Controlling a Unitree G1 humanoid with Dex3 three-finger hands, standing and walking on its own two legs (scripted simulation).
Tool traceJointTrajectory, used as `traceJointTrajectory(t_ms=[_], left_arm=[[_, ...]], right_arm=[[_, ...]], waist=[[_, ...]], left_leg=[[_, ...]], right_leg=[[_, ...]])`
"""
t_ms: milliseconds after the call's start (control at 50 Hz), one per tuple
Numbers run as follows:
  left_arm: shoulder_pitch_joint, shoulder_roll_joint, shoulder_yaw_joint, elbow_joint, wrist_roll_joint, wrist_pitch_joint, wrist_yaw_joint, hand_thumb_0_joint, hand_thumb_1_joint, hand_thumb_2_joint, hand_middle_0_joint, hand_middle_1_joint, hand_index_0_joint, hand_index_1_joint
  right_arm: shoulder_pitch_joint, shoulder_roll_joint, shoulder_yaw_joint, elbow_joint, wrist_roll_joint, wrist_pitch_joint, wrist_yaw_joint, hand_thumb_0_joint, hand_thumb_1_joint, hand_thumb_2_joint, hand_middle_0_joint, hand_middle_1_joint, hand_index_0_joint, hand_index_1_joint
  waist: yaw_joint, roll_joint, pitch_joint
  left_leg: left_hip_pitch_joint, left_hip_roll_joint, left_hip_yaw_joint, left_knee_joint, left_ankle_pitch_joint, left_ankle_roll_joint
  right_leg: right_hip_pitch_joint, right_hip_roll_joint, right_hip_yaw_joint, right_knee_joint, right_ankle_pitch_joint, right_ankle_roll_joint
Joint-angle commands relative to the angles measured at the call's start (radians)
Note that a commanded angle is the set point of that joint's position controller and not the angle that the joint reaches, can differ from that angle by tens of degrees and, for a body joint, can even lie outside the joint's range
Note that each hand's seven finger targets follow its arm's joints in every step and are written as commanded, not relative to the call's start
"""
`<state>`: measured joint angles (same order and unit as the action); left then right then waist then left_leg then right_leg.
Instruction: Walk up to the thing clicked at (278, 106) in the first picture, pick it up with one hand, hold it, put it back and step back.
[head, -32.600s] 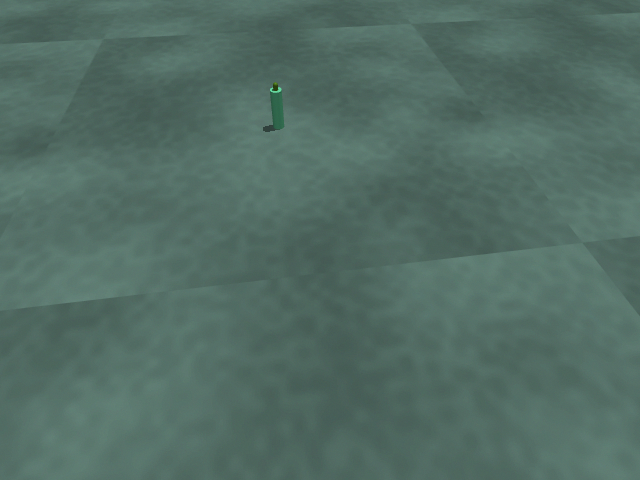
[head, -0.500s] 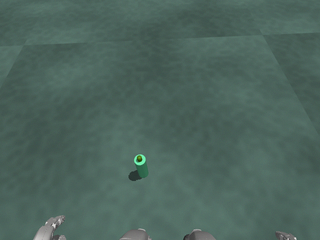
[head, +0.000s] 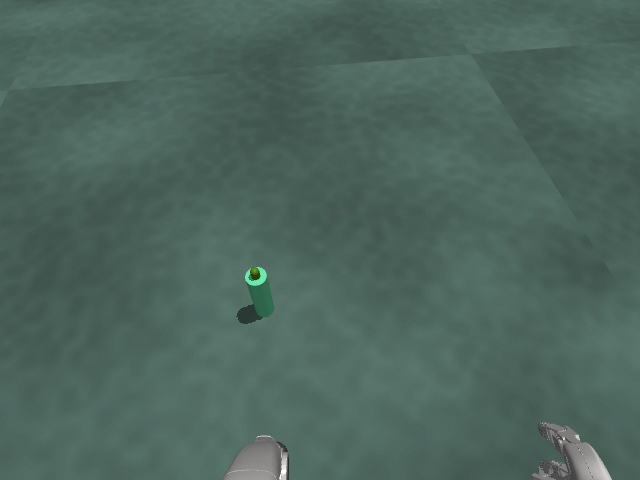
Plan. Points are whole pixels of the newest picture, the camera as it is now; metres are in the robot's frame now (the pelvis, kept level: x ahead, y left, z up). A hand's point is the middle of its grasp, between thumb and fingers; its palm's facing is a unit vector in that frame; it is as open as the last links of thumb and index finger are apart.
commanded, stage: step back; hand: left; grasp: from the side
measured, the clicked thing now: (259, 290) +0.67 +0.21 -0.62
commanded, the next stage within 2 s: stand in 1.88 s
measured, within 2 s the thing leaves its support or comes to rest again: neither
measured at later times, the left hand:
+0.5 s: hand out of the picture -0.03 +0.25 -0.13, palm faces +0.04 -0.93 -0.37, open 7.4 cm
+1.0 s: hand out of the picture -0.26 +0.24 -0.13, palm faces +0.11 -0.90 -0.43, open 7.4 cm
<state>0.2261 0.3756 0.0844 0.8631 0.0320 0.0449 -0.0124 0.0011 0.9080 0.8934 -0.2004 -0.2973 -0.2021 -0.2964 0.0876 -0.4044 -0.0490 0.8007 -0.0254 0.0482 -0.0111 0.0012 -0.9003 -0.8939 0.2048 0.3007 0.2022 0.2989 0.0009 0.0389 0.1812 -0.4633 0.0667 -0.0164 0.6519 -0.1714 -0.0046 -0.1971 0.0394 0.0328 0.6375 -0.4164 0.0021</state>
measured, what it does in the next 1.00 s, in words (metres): walks backwards: left foot, then right foot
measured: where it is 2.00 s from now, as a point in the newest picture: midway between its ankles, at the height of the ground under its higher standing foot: outside the picture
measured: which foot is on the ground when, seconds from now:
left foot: down 0.00-0.00, up 0.02-0.28, down 0.30-0.64, up 0.66-0.92, down 0.94-1.00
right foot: down 0.00-0.32, up 0.34-0.60, down 0.62-1.00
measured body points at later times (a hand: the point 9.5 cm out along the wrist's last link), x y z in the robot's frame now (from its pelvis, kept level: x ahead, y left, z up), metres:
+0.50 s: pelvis -0.15 -0.02 +0.01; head -0.09 +0.00 +0.45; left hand -0.03 +0.30 -0.11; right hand -0.04 -0.32 -0.10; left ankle -0.11 +0.11 -0.72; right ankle -0.18 -0.15 -0.64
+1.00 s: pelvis -0.32 -0.05 +0.00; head -0.28 -0.05 +0.45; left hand -0.27 +0.28 -0.10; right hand -0.21 -0.35 -0.12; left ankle -0.34 +0.07 -0.72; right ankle -0.24 -0.17 -0.71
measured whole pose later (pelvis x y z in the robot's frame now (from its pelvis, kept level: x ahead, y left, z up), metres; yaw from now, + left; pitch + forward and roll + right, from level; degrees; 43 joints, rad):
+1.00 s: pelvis -0.32 -0.05 +0.00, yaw +7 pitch -3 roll +3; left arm 0.17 0.41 0.07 0.87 0.04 0.03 0.01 0.00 0.90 0.89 -0.20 -0.30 -0.20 -0.30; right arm 0.20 -0.37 -0.05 0.94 -0.04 0.04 0.00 0.00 -0.91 -0.89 0.20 0.30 0.20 0.30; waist 0.03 -0.04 0.14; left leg -0.23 -0.06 -0.01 0.62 -0.34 0.01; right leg -0.41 -0.07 0.02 0.76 -0.38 -0.01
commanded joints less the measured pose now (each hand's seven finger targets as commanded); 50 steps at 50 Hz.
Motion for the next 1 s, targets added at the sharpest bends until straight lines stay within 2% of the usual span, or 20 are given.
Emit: traceJointTrajectory(t_ms=[0,60,200,260,280,300,320,400,500,580,600,620,640,700,820,900,920,940,960,980], left_arm=[[-0.028,0.392,0.103,-0.134,0.013,-0.029,0.023,0.000,0.900,0.900,-0.200,-0.300,-0.200,-0.300],[-0.167,0.243,0.069,-0.154,0.013,-0.038,0.033,0.000,0.900,0.900,-0.200,-0.300,-0.200,-0.300],[-0.060,0.229,0.059,-0.170,0.007,-0.021,0.052,0.000,0.900,0.900,-0.200,-0.300,-0.200,-0.300],[-0.076,0.218,0.041,-0.177,-0.013,-0.001,0.041,0.000,0.900,0.900,-0.200,-0.300,-0.200,-0.300],[-0.056,0.188,0.033,-0.183,-0.017,0.003,0.036,0.000,0.900,0.900,-0.200,-0.300,-0.200,-0.300],[-0.072,0.168,0.028,-0.199,-0.028,0.001,0.038,0.000,0.900,0.900,-0.200,-0.300,-0.200,-0.300],[-0.146,0.199,0.049,-0.189,-0.017,0.004,0.050,0.000,0.900,0.900,-0.200,-0.300,-0.200,-0.300],[-0.050,0.206,0.051,-0.127,-0.028,0.009,0.043,0.000,0.900,0.900,-0.200,-0.300,-0.200,-0.300],[-0.053,0.182,0.044,-0.128,-0.013,-0.011,0.032,0.000,0.900,0.900,-0.200,-0.300,-0.200,-0.300],[0.057,0.174,0.042,-0.050,-0.005,-0.030,0.031,0.000,0.900,0.900,-0.200,-0.300,-0.200,-0.300],[0.065,0.225,0.056,-0.048,0.008,-0.034,0.032,0.000,0.900,0.900,-0.200,-0.300,-0.200,-0.300],[0.050,0.339,0.087,-0.067,0.010,-0.033,0.029,0.000,0.900,0.900,-0.200,-0.300,-0.200,-0.300],[-0.020,0.411,0.098,-0.096,0.014,-0.033,0.034,0.000,0.900,0.900,-0.200,-0.300,-0.200,-0.300],[-0.176,0.271,0.057,-0.122,0.010,-0.043,0.044,0.000,0.900,0.900,-0.200,-0.300,-0.200,-0.300],[-0.038,0.270,0.061,-0.098,0.024,-0.051,0.052,0.000,0.900,0.900,-0.200,-0.300,-0.200,-0.300],[-0.066,0.271,0.048,-0.083,0.004,-0.037,0.035,0.000,0.900,0.900,-0.200,-0.300,-0.200,-0.300],[-0.029,0.219,0.030,-0.074,0.002,-0.035,0.032,0.000,0.900,0.900,-0.200,-0.300,-0.200,-0.300],[-0.001,0.150,0.006,-0.075,-0.011,-0.037,0.025,0.000,0.900,0.900,-0.200,-0.300,-0.200,-0.300],[-0.108,0.220,0.030,-0.064,-0.012,-0.040,0.034,0.000,0.900,0.900,-0.200,-0.300,-0.200,-0.300],[-0.126,0.252,0.039,-0.049,-0.003,-0.044,0.031,0.000,0.900,0.900,-0.200,-0.300,-0.200,-0.300]], right_arm=[[-0.032,-0.201,-0.074,-0.088,0.013,-0.014,-0.029,0.000,-0.900,-0.900,0.200,0.300,0.200,0.300],[0.105,-0.173,-0.060,-0.020,0.030,-0.025,-0.024,0.000,-0.900,-0.900,0.200,0.300,0.200,0.300],[0.121,-0.150,-0.046,-0.029,0.008,-0.041,-0.022,0.000,-0.900,-0.900,0.200,0.300,0.200,0.300],[0.195,-0.153,-0.059,0.005,0.000,-0.051,-0.020,0.000,-0.900,-0.900,0.200,0.300,0.200,0.300],[0.188,-0.217,-0.076,0.000,-0.010,-0.056,-0.022,0.000,-0.900,-0.900,0.200,0.300,0.200,0.300],[0.126,-0.323,-0.094,-0.022,-0.003,-0.052,-0.014,0.000,-0.900,-0.900,0.200,0.300,0.200,0.300],[0.138,-0.356,-0.099,-0.027,-0.005,-0.055,-0.014,0.000,-0.900,-0.900,0.200,0.300,0.200,0.300],[0.027,-0.241,-0.064,-0.033,-0.008,-0.055,-0.032,0.000,-0.900,-0.900,0.200,0.300,0.200,0.300],[0.076,-0.237,-0.068,-0.042,-0.016,-0.041,-0.029,0.000,-0.900,-0.900,0.200,0.300,0.200,0.300],[0.033,-0.242,-0.061,-0.046,0.010,-0.010,-0.016,0.000,-0.900,-0.900,0.200,0.300,0.200,0.300],[0.026,-0.201,-0.047,-0.058,0.013,-0.009,-0.012,0.000,-0.900,-0.900,0.200,0.300,0.200,0.300],[-0.010,-0.142,-0.036,-0.094,0.022,-0.012,-0.016,0.000,-0.900,-0.900,0.200,0.300,0.200,0.300],[-0.032,-0.167,-0.053,-0.087,0.014,-0.007,-0.034,0.000,-0.900,-0.900,0.200,0.300,0.200,0.300],[0.065,-0.182,-0.052,-0.021,0.025,-0.006,-0.028,0.000,-0.900,-0.900,0.200,0.300,0.200,0.300],[0.040,-0.165,-0.049,-0.025,-0.001,-0.023,-0.013,0.000,-0.900,-0.900,0.200,0.300,0.200,0.300],[0.163,-0.150,-0.064,0.068,-0.007,-0.045,0.000,0.000,-0.900,-0.900,0.200,0.300,0.200,0.300],[0.166,-0.166,-0.074,0.085,-0.015,-0.053,-0.001,0.000,-0.900,-0.900,0.200,0.300,0.200,0.300],[0.142,-0.228,-0.084,0.070,-0.032,-0.059,-0.002,0.000,-0.900,-0.900,0.200,0.300,0.200,0.300],[0.089,-0.313,-0.085,0.057,-0.015,-0.059,0.005,0.000,-0.900,-0.900,0.200,0.300,0.200,0.300],[0.026,-0.295,-0.084,0.049,-0.019,-0.068,0.008,0.000,-0.900,-0.900,0.200,0.300,0.200,0.300]], waist=[[0.051,-0.301,-0.076],[-0.045,-0.190,-0.107],[0.034,-0.233,-0.210],[0.003,-0.176,-0.250],[0.019,-0.040,-0.267],[0.019,0.125,-0.255],[-0.051,0.167,-0.233],[0.032,0.066,-0.199],[-0.016,0.138,-0.237],[0.027,0.144,-0.311],[0.028,0.054,-0.271],[0.050,-0.232,-0.223],[0.082,-0.299,-0.179],[-0.029,-0.108,-0.134],[0.061,-0.216,-0.210],[0.004,-0.194,-0.237],[0.010,-0.114,-0.248],[0.013,0.085,-0.247],[-0.038,0.136,-0.170],[-0.018,0.066,-0.104]], left_leg=[[-0.042,-0.127,-0.160,0.467,-0.419,-0.013],[-0.004,-0.202,-0.139,0.541,-0.280,0.004],[0.028,-0.093,-0.031,0.078,-0.326,0.006],[0.221,-0.085,0.008,-0.272,0.024,0.028],[0.307,0.065,-0.209,-0.247,0.207,0.080],[0.305,0.253,-0.414,-0.259,0.354,0.215],[0.168,0.351,-0.543,-0.294,0.397,0.326],[0.176,0.200,-0.244,-0.197,0.409,0.250],[0.358,0.207,-0.247,-0.132,0.444,0.259],[0.245,0.108,-0.147,-0.034,0.260,0.156],[0.060,0.055,-0.129,0.021,0.078,0.098],[-0.134,-0.134,-0.070,0.197,-0.261,0.030],[-0.079,-0.140,-0.136,0.444,-0.457,0.001],[-0.029,-0.178,-0.180,0.592,-0.327,0.009],[-0.033,-0.096,-0.069,0.240,-0.372,-0.010],[0.295,-0.110,0.049,-0.266,-0.182,0.033],[0.416,-0.062,-0.072,-0.303,-0.181,0.059],[0.491,0.148,-0.407,-0.368,-0.379,0.125],[0.169,0.294,-0.535,-0.436,-0.577,0.255],[0.038,0.280,-0.497,-0.446,-0.594,0.250]], right_leg=[[-0.284,-0.486,0.561,-0.408,0.060,-0.313],[-0.188,-0.258,0.173,-0.243,0.421,-0.186],[0.136,-0.293,0.179,-0.081,0.657,-0.191],[0.067,-0.225,0.128,0.059,0.585,-0.126],[-0.082,-0.145,0.095,0.135,0.381,-0.072],[-0.221,0.018,-0.009,0.259,0.016,-0.030],[-0.196,0.032,0.092,0.467,-0.265,-0.017],[-0.241,0.044,0.151,0.651,-0.120,-0.019],[-0.224,-0.027,0.056,0.242,-0.130,0.016],[0.037,-0.006,-0.050,-0.233,0.176,-0.020],[0.096,-0.073,0.087,-0.205,0.184,-0.051],[0.062,-0.305,0.397,-0.269,0.250,-0.165],[-0.171,-0.487,0.575,-0.328,0.282,-0.320],[-0.191,-0.293,0.231,-0.196,0.481,-0.216],[0.082,-0.303,0.246,-0.176,0.285,-0.215],[-0.051,-0.256,0.173,-0.105,0.144,-0.149],[-0.177,-0.214,0.139,-0.024,0.093,-0.102],[-0.388,-0.106,0.056,0.111,-0.068,-0.034],[-0.288,-0.066,0.012,0.231,-0.202,-0.009],[-0.203,-0.072,0.075,0.293,-0.163,-0.017]])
